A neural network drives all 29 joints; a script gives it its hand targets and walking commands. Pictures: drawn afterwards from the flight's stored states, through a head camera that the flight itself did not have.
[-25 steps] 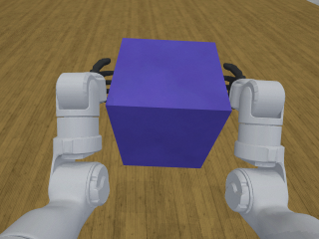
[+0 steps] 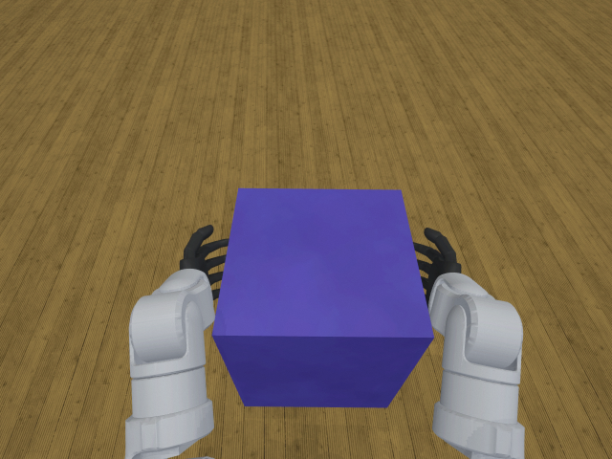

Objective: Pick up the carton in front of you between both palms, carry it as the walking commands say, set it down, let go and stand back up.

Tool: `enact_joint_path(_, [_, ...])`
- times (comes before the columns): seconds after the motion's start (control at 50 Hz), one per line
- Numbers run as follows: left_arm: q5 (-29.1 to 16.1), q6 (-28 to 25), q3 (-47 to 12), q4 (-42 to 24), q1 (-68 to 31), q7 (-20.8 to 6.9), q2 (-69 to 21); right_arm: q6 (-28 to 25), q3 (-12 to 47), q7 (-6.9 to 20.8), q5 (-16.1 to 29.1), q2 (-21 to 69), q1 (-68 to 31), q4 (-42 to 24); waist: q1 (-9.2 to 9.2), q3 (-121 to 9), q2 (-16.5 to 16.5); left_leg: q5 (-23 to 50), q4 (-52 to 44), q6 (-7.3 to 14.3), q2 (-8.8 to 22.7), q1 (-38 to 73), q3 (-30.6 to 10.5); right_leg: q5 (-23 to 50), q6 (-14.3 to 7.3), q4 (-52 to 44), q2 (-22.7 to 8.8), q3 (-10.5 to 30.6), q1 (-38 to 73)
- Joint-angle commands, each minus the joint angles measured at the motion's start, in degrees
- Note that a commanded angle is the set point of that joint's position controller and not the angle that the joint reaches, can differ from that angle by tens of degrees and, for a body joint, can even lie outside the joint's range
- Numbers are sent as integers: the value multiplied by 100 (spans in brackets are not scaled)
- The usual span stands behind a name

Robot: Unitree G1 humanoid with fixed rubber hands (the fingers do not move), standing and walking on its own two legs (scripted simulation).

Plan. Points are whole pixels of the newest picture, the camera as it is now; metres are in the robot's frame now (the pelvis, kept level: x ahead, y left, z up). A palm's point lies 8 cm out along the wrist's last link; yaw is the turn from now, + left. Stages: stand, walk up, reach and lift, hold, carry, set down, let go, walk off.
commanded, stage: carry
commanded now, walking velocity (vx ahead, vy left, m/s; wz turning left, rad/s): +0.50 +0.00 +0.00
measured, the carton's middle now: (317, 305) +0.32 +0.01 +0.01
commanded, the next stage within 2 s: none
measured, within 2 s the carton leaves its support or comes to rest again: neither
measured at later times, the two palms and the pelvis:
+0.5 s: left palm (213, 136) +0.58 +0.19 +0.09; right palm (393, 144) +0.57 -0.11 +0.09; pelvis +0.32 +0.05 +0.01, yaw -2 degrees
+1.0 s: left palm (254, 57) +0.85 +0.15 +0.09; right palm (394, 64) +0.85 -0.15 +0.08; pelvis +0.58 +0.00 +0.01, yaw +1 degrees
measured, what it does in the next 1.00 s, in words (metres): walks ahead: left foot, then right foot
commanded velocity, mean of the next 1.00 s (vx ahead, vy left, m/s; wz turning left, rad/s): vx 0.33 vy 0.00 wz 0.00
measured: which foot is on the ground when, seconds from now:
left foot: up 0.00-0.34, down 0.36-0.84, up 0.86-1.00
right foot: down 0.00-0.40, up 0.42-0.80, down 0.82-1.00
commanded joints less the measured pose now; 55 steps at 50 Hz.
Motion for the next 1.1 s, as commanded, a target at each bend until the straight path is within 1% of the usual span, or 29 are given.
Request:
enact_joint_path(0.0, [-2099, 53, -4562, -703, -2331, -1416, -5473, 24, 4506, 1312, 1968, 5433, -2366, -531, 20, -3267, -1514, -514, 3462, -12, -333, -3523, -390, 2006, -1422, -388, -2418, 3618, 5364])
enact_joint_path(0.04, [-2200, 7, -4688, -999, -1965, -1480, -5709, -68, 4663, 1346, 2081, 5564, -2086, -817, 0, -2727, -482, -11, 2768, 110, 198, -3513, -599, 1746, -897, -652, -2152, 2776, 4379])
enact_joint_path(0.08, [-2301, -1, -4750, -1337, -1797, -1522, -5653, -99, 4794, 1346, 2207, 5558, -1824, -1094, -33, -2460, -601, 316, 1586, 38, 315, -2932, -427, 975, -600, -1134, -1937, 2106, 3584])
enact_joint_path(0.18, [-2289, 115, -4744, -1223, -1027, -1636, -5088, -38, 4896, 1311, 2088, 5159, -1057, -997, -51, -1731, -1072, 1249, -480, -107, 107, -2217, 321, 834, -415, -1372, -1416, 888, 2721])
enact_joint_path(0.24, [-2199, 211, -4668, -1137, -918, -1649, -4768, 89, 4867, 1324, 2083, 4851, -1058, -996, -35, -1327, -1134, 1888, -957, -97, 35, -1984, 582, 632, -253, -1350, -1334, 671, 2446])
enact_joint_path(0.3, [-2145, 326, -4611, -1075, -1066, -1619, -4506, 229, 4787, 1344, 2105, 4595, -1166, -922, -66, -899, -1103, 1950, -1267, -39, 58, -1574, 757, -37, -137, -1119, -1332, 584, 2103])
enact_joint_path(0.34, [-2132, 410, -4595, -1008, -1152, -1588, -4353, 312, 4671, 1341, 2077, 4430, -1094, -752, -178, -1044, -723, 1444, -1337, 34, -189, -348, 1070, 185, 53, -27, -1045, 202, 1509])
enact_joint_path(0.36, [-2118, 456, -4587, -988, -1192, -1569, -4254, 337, 4594, 1339, 2048, 4348, -1056, -625, -276, -1174, -240, 1034, -1530, 156, 244, 566, 335, 305, 295, 1018, -781, -35, 789])
enact_joint_path(0.38, [-2153, 533, -4661, -1151, -1521, -1550, -4271, 316, 4487, 1349, 1992, 4281, -1142, -440, -371, -1511, 1220, 318, -2251, 901, 1584, 1540, -2100, -637, 587, 2815, -222, 9, -536])
enact_joint_path(0.4, [-2206, 563, -4677, -1121, -1724, -1558, -4298, 315, 4504, 1340, 2063, 4420, -1135, -362, -366, -1625, 1875, 987, -2868, 1294, 2139, 1909, -3360, -2455, 570, 3930, 66, 397, -1509])
enact_joint_path(0.42, [-2277, 535, -4687, -997, -1769, -1568, -4477, 311, 4517, 1341, 2157, 4536, -1309, -525, -313, -1670, 1258, 1632, -2677, 1312, 2153, 1795, -3024, -2515, 409, 4590, -275, 916, -1722])
enact_joint_path(0.46, [-2314, 427, -4694, -922, -1706, -1584, -4811, 242, 4644, 1366, 2274, 4887, -1534, -652, -292, -1799, 271, 1741, -2604, 1023, 1968, 1195, -2124, -1913, 256, 4458, -704, 1191, -1568])
enact_joint_path(0.48, [-2284, 365, -4681, -884, -1642, -1579, -4935, 198, 4730, 1390, 2326, 5012, -1608, -731, -252, -1735, 149, 1474, -2792, 827, 1821, 803, -1653, -1576, 251, 3979, -815, 1219, -1308])
enact_joint_path(0.52, [-2150, 258, -4720, -904, -1489, -1537, -5028, 113, 4835, 1449, 2397, 5166, -1577, -764, -248, -1662, 417, 1073, -3110, 668, 1601, 502, -984, -1174, 315, 3204, -733, 943, -963])
enact_joint_path(0.6, [-2006, 154, -4740, -1009, -1182, -1460, -5104, 58, 4892, 1508, 2456, 5023, -1405, -938, -249, -1415, 496, 1201, -3363, 703, 1400, 629, -363, -546, 456, 1603, -632, 586, -937])
enact_joint_path(0.66, [-2031, 203, -4755, -1230, -1146, -1427, -4902, 102, 4862, 1483, 2438, 4802, -1324, -1117, -267, -1197, 607, 1898, -3250, 644, 1257, 781, 51, -91, 429, 787, -480, 274, -759])
enact_joint_path(0.7, [-2067, 282, -4732, -1287, -1111, -1431, -4719, 162, 4789, 1447, 2345, 4658, -1140, -1067, -278, -1047, 695, 2876, -2929, 538, 1150, 879, 328, 188, 395, 455, -343, 58, -568])
enact_joint_path(0.74, [-2105, 353, -4692, -1263, -1083, -1458, -4582, 220, 4731, 1417, 2243, 4536, -1026, -1012, -269, -1036, 696, 3801, -2351, 351, 1035, 950, 589, 536, 358, 75, -215, -95, -94])
enact_joint_path(0.78, [-2119, 404, -4646, -1187, -1004, -1499, -4499, 271, 4696, 1391, 2185, 4445, -979, -947, -171, -1305, 409, 4199, -1134, 16, 671, 432, 993, 1115, 333, -479, 10, -386, 1422])
enact_joint_path(0.8, [-2115, 429, -4610, -1165, -1037, -1523, -4444, 287, 4671, 1381, 2155, 4362, -995, -902, -111, -1559, 190, 3239, -372, -198, 540, -222, 964, 1833, 303, -375, -547, 195, 2418])
enact_joint_path(0.82, [-2087, 445, -4532, -1102, -1008, -1534, -4362, 337, 4706, 1370, 2177, 4360, -1163, -967, -57, -2083, -989, 1064, 1004, -361, 193, -1169, 799, 3902, -194, -26, -1860, 1712, 3585])
enact_joint_path(0.84, [-2099, 406, -4452, -923, -899, -1548, -4425, 381, 4780, 1355, 2253, 4487, -1225, -1014, -51, -2563, -1753, -655, 1957, -402, -226, -2186, 311, 3903, -957, -293, -2434, 2803, 4355])
enact_joint_path(0.86, [-2182, 360, -4506, -1019, -943, -1571, -4669, 341, 4804, 1370, 2242, 4614, -1254, -1038, -87, -2501, -1430, -903, 2225, -296, -53, -2248, -151, 3529, -1001, -581, -2458, 2659, 3910])
enact_joint_path(0.88, [-2222, 305, -4561, -1086, -1069, -1593, -4913, 284, 4851, 1386, 2265, 4788, -1460, -1110, -87, -2506, -1266, -828, 2056, -171, 84, -2189, -322, 3323, -867, -674, -2279, 2309, 3647])
enact_joint_path(0.92, [-2280, 197, -4643, -1196, -1270, -1637, -5243, 161, 4990, 1386, 2301, 5092, -1656, -1221, -127, -2260, -871, -521, 630, -100, 334, -1676, -364, 2826, -426, -830, -1907, 1441, 2872])
enact_joint_path(0.94, [-2301, 161, -4650, -1235, -1315, -1646, -5301, 115, 5028, 1370, 2312, 5233, -1608, -1179, -131, -2259, -885, -387, 124, -129, 183, -1284, -162, 2529, -360, -897, -1719, 1123, 2600])
enact_joint_path(1.02, [-2259, 96, -4689, -1280, -933, -1671, -5135, 13, 5011, 1306, 2147, 5163, -1077, -1200, -137, -2393, -976, 964, -1298, -192, 87, -596, 248, 2022, -312, -646, -1489, 571, 2470])
enact_joint_path(1.06, [-2236, 102, -4713, -1367, -965, -1673, -4988, 47, 5002, 1313, 2151, 5025, -1086, -1309, -162, -2259, -825, 2272, -2027, -215, 299, 18, 276, 1134, -24, -404, -1270, 405, 1985])
enact_joint_path(1.08, [-2191, 125, -4686, -1321, -945, -1664, -4899, 97, 4980, 1323, 2162, 4923, -1108, -1337, -167, -2224, -662, 2526, -2006, -193, 613, 372, 121, 558, 127, -299, -1250, 403, 1594])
